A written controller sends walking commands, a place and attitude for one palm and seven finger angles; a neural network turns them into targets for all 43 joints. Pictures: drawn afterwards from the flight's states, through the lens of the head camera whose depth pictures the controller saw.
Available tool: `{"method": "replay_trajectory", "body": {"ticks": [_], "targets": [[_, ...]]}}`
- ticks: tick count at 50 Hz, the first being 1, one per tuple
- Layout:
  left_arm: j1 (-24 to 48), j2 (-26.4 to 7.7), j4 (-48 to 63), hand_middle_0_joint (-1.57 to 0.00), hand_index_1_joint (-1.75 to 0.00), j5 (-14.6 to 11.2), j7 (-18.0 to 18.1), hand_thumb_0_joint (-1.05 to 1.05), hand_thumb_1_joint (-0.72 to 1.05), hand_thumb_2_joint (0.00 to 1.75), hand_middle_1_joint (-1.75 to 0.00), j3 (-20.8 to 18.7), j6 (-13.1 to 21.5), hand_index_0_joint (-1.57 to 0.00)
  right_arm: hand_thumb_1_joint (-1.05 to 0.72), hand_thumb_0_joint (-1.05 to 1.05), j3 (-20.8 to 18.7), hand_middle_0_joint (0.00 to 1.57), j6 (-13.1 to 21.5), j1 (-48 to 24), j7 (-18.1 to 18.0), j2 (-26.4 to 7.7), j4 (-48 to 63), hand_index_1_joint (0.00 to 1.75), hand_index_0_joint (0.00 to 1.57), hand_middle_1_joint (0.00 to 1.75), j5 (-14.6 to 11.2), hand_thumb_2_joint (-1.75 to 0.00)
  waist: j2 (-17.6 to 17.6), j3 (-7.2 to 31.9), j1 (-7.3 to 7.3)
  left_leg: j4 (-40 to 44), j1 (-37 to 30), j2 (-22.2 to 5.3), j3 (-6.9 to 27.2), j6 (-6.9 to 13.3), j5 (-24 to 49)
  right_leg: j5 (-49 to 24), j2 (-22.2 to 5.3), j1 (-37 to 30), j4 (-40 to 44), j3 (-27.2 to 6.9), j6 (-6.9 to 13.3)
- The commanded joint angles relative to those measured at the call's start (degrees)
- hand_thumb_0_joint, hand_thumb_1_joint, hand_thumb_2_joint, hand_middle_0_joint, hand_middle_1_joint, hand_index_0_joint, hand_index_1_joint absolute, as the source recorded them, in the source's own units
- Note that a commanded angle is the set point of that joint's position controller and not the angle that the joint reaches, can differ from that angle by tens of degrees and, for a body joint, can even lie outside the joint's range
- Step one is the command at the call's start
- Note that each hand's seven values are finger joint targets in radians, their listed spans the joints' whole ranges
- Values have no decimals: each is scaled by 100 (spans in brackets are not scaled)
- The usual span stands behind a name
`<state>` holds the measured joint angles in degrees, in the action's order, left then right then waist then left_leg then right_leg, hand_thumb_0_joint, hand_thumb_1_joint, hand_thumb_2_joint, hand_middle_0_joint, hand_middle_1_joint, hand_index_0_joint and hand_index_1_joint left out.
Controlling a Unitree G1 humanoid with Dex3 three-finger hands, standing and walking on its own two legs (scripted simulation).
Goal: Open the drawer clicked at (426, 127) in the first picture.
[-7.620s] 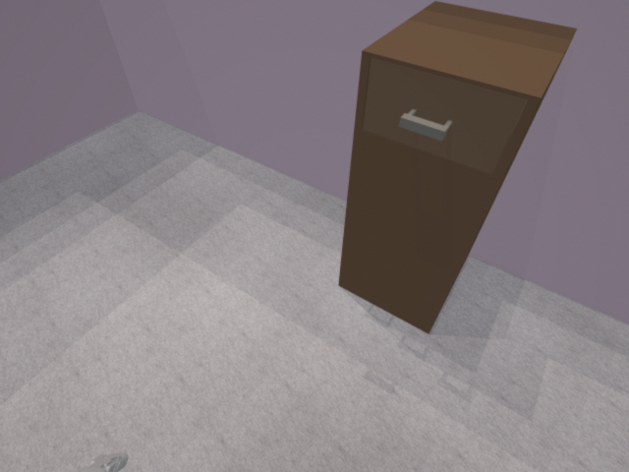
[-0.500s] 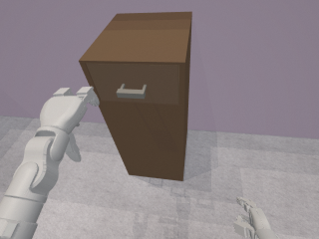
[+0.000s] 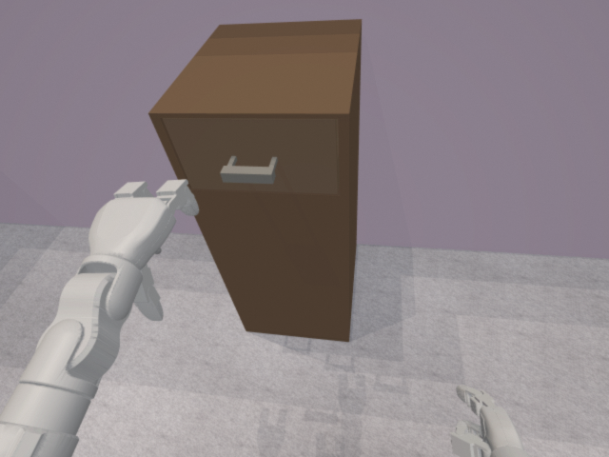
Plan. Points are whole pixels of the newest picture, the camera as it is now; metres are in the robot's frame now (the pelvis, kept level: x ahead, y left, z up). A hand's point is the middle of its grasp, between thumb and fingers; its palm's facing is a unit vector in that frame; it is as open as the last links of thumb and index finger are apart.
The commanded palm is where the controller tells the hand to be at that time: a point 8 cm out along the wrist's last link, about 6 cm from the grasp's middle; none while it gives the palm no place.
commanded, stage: move the hooked fingers above the handle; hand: left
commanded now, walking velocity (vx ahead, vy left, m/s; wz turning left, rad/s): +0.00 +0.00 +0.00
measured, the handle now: (250, 167) +0.60 +0.20 +0.03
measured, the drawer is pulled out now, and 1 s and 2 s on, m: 0.00 0.00 0.00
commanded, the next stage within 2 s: none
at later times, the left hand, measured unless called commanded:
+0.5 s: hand (203, 218) +0.40 +0.21 +0.09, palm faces -0.05 -0.02 -1.00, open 13.8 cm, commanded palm +0.39 +0.22 +0.17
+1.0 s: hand (229, 190) +0.48 +0.20 +0.08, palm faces -0.06 -0.03 -1.00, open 13.8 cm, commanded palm +0.47 +0.22 +0.15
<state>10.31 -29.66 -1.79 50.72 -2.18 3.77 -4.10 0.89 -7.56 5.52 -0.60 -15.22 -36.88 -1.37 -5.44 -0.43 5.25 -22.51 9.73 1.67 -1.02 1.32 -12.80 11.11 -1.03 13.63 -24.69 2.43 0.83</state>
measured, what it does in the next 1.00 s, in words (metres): stands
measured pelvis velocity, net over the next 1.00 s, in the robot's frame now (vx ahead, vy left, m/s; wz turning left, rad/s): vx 0.03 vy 0.00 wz -0.01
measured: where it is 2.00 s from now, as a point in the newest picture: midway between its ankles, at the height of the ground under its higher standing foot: outside the picture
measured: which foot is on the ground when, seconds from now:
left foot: down 0.00-1.00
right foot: down 0.00-1.00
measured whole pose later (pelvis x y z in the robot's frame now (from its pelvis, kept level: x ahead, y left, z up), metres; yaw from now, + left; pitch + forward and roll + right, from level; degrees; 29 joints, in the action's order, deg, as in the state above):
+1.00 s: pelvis +0.03 +0.00 -0.01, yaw -1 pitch +9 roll +0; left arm 41.6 -26.8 -41.5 56.4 2.3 7.5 5.6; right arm -2.0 -8.1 13.4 -2.4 -14.9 -38.6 -1.5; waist -2.5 3.8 -0.6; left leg -29.1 21.0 1.3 -1.5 1.6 -17.6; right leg 15.0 -0.7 24.6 -30.2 2.0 0.7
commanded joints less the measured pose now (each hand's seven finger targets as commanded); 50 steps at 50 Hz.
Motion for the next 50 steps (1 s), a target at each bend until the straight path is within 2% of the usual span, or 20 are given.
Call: {"method": "replay_trajectory", "body": {"ticks": [1,3,4,9,13,15,18,21,23,25,27,29,31,34,37,40,41,45,47,50], "targets": [[2454,-1035,671,-30,-120,53,167,0,-50,30,-120,-458,275,-30,-90,0,-179,20,330,-661,-154,-560,797,30,20,30,14,-90,671,1089,-225,343,102,-8,72,31,599,-141,72,-642,396,-139,83],[2926,-1107,446,-30,-120,146,259,0,-50,30,-120,-477,407,-30,-90,0,-178,20,353,-575,-186,-550,730,30,20,30,16,-90,556,1193,-221,335,88,20,85,16,581,-108,74,-608,384,-146,101],[3005,-1378,372,-30,-120,154,326,0,-50,30,-120,-745,447,-30,-90,0,-176,20,372,-604,-195,-560,748,30,20,30,1,-90,459,1286,-158,333,137,20,92,7,569,-70,89,-716,387,-191,115],[3560,-1393,-133,-30,-120,245,624,0,-50,30,-120,-796,536,-30,-90,0,-209,20,379,-446,-188,-512,655,30,20,30,12,-90,137,1811,-98,240,108,57,67,-56,1072,-584,84,-926,212,-192,169],[3484,-929,-633,-30,-120,233,602,0,-50,30,-120,-379,345,-30,-90,0,-250,20,314,-323,-129,-543,650,30,20,30,-12,-90,344,1723,-158,210,190,13,17,-66,1336,-923,64,-837,138,-136,179],[3284,-919,-989,-30,-120,249,492,0,-50,30,-120,-338,203,-30,-90,0,-255,20,247,-289,-128,-605,667,30,20,30,-33,-90,587,1669,-168,215,319,2,-20,-36,1285,-924,52,-892,149,-144,160],[3606,-853,-1272,-30,-120,301,336,0,-50,30,-120,-153,115,-30,-90,0,-268,20,177,-200,-154,-671,671,30,20,30,-65,-90,853,1519,-289,206,422,-6,-19,1,1090,-809,63,-720,166,-136,141],[4247,-844,-1105,-30,-120,351,296,0,-50,30,-120,-29,322,-30,-90,0,-316,20,202,-57,-182,-677,718,30,20,30,-64,-90,625,1833,-349,113,252,24,24,30,1134,-774,74,-637,90,-156,156],[4404,-1070,-823,-30,-120,360,377,0,-50,30,-120,-245,550,-30,-90,0,-366,20,234,77,-198,-651,736,30,20,30,-30,-90,437,2331,-291,-22,56,46,47,46,1520,-1152,82,-821,-45,-196,178],[4649,-1241,-732,-30,-120,334,520,0,-50,30,-120,-433,766,-30,-90,0,-398,20,264,200,-217,-630,698,30,20,30,-10,-90,293,2494,-291,-95,33,45,72,32,1714,-1300,87,-822,-117,-194,183],[4502,-1249,-1051,-30,-120,303,688,0,-50,30,-120,-579,835,-30,-90,0,-420,20,270,320,-217,-619,603,30,20,30,-8,-90,337,2342,-283,-147,129,32,41,13,1883,-1474,107,-726,-164,-178,186],[4485,-1513,-1467,-30,-120,330,855,0,-50,30,-120,-889,781,-30,-90,0,-425,20,253,374,-206,-663,511,30,20,30,-9,-90,388,2265,-227,-152,347,35,10,-26,1992,-1583,125,-773,-198,-167,197],[4514,-1340,-1732,-30,-120,385,997,0,-50,30,-120,-763,647,-30,-90,0,-423,20,248,378,-172,-624,474,30,20,30,-20,-90,392,2187,-219,-171,434,17,-49,-32,2072,-1711,113,-718,-255,-155,194],[4674,-1181,-2380,-30,-120,512,1026,0,-50,30,-120,-545,353,-30,-90,0,-436,20,205,403,-162,-684,414,30,20,30,-50,-90,558,2082,-343,-174,591,11,-97,-21,1855,-1549,132,-589,-234,-139,183],[4894,-1022,-2451,-30,-120,587,863,0,-50,30,-120,-213,200,-30,-90,0,-463,20,161,501,-154,-725,472,30,20,30,-57,-90,537,2464,-429,-291,433,3,-119,35,1983,-1760,112,-615,-307,-177,158],[5276,-804,-2642,-30,-120,514,607,0,-50,30,-120,50,288,-30,-90,0,-500,20,130,670,-196,-756,453,30,20,30,-74,-90,757,2381,-656,-398,348,-3,-61,91,1911,-1725,132,-374,-279,-158,127],[5487,-736,-2567,-30,-120,498,539,0,-50,30,-120,142,390,-30,-90,0,-517,20,122,720,-212,-756,446,30,20,30,-64,-90,644,2400,-725,-444,255,-1,-28,88,1986,-1742,137,-252,-309,-147,132],[5965,-1073,-2404,-30,-120,469,539,0,-50,30,-120,-175,886,-30,-90,0,-569,20,116,951,-256,-710,422,30,20,30,12,-90,428,2797,-723,-659,135,30,16,107,2350,-2026,141,-274,-447,-205,132],[5911,-1249,-2882,-30,-120,523,689,0,-50,30,-120,-417,1011,-30,-90,0,-548,20,93,1061,-259,-695,332,30,20,30,19,-90,515,2515,-697,-673,394,21,36,76,2289,-1950,154,-122,-516,-158,148],[6278,-1467,-3238,-30,-120,640,1067,0,-50,30,-120,-615,1009,-30,-90,0,-540,20,109,1146,-217,-694,268,30,20,30,28,-90,409,2490,-696,-727,693,25,20,44,2190,-1819,174,53,-615,-161,166]]}}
